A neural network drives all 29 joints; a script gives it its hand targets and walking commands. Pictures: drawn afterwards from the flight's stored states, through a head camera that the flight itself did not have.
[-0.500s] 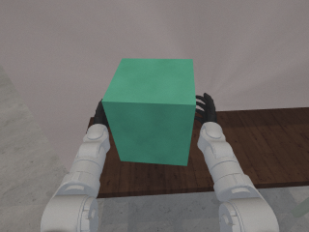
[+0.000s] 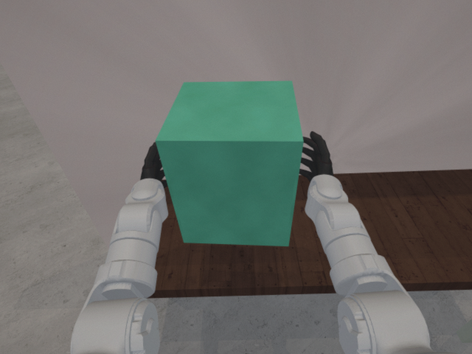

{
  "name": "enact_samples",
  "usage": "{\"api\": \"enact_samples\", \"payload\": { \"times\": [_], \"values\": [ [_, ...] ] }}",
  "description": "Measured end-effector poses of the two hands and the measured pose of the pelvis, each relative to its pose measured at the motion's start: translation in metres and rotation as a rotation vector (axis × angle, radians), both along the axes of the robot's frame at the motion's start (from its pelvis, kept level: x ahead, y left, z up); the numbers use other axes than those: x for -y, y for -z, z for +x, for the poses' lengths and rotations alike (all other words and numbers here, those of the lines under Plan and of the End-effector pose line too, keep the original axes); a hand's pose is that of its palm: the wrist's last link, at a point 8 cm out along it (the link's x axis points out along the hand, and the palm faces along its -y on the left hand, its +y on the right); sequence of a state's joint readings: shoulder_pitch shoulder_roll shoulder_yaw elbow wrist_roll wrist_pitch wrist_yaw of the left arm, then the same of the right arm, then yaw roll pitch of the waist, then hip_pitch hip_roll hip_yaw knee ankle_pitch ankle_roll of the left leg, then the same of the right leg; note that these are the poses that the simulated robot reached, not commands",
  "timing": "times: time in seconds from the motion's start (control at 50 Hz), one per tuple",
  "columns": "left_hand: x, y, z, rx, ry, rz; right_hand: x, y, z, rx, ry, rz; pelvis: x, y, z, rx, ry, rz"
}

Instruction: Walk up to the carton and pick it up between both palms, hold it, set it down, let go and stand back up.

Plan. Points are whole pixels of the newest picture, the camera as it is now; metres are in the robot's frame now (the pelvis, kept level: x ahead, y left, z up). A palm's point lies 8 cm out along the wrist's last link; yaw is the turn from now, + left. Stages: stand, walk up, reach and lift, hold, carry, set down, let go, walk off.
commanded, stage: reach and lift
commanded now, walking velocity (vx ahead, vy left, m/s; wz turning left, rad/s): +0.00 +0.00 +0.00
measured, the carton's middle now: (236, 164) +0.44 -0.01 +0.13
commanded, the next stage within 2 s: hold in 1.12 s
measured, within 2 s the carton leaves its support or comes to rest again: neither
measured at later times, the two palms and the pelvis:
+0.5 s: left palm (144, 177) +0.38 +0.15 +0.16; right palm (314, 162) +0.39 -0.14 +0.17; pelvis +0.01 +0.00 +0.00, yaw +0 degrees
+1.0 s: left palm (140, 176) +0.37 +0.15 +0.17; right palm (317, 159) +0.38 -0.14 +0.18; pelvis +0.00 +0.00 +0.00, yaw +0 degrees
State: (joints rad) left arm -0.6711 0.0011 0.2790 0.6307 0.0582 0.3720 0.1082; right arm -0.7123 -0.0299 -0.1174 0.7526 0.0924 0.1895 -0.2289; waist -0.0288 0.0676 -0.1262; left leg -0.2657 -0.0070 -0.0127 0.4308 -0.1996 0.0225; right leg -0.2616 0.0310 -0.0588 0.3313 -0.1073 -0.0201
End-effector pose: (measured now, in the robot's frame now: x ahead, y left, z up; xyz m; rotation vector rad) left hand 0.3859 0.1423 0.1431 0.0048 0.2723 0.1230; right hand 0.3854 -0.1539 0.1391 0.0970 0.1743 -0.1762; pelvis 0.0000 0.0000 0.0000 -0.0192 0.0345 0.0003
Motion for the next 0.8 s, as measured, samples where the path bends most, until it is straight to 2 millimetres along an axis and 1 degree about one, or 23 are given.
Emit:
{"api": "enact_samples", "payload": {
  "times": [0.08, 0.22, 0.36, 0.48, 0.58, 0.7, 0.8],
  "values": [
    [0.001, -0.009, 0.001, 0.012, 0.000, 0.008, 0.001, -0.008, 0.002, 0.015, -0.001, -0.002, 0.001, -0.001, 0.002, 0.003, 0.000, 0.002],
    [0.000, -0.008, 0.002, -0.021, 0.008, 0.017, -0.001, -0.011, 0.006, 0.002, 0.007, -0.011, 0.001, -0.002, 0.005, 0.012, -0.001, 0.001],
    [-0.007, -0.018, -0.001, 0.010, -0.007, 0.020, -0.009, -0.026, 0.008, 0.046, 0.001, -0.015, -0.002, -0.002, 0.008, 0.025, -0.002, -0.002],
    [-0.011, -0.018, -0.004, -0.012, -0.003, 0.030, -0.012, -0.027, 0.007, 0.037, -0.009, -0.021, -0.004, -0.002, 0.008, 0.046, -0.003, -0.004],
    [-0.012, -0.020, -0.006, -0.005, -0.005, 0.018, -0.014, -0.032, 0.006, 0.050, -0.010, -0.031, -0.004, -0.002, 0.007, 0.049, -0.003, -0.004],
    [-0.011, -0.020, -0.009, -0.013, -0.007, 0.022, -0.013, -0.033, 0.005, 0.052, -0.014, -0.027, -0.004, -0.002, 0.006, 0.052, -0.003, -0.004],
    [-0.010, -0.024, -0.011, -0.004, -0.007, 0.022, -0.013, -0.036, 0.003, 0.063, -0.011, -0.026, -0.003, -0.002, 0.004, 0.059, -0.003, -0.004]
  ]
}}
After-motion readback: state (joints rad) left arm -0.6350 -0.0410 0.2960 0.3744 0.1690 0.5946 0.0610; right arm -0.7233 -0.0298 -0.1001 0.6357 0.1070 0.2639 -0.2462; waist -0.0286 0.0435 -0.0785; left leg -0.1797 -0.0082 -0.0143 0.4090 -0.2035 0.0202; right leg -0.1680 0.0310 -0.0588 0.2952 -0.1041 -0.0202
